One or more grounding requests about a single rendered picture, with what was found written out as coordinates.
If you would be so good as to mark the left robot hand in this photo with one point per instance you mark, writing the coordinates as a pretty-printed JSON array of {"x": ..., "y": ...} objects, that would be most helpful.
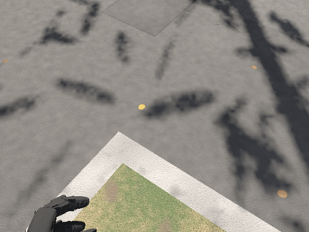
[{"x": 44, "y": 219}]

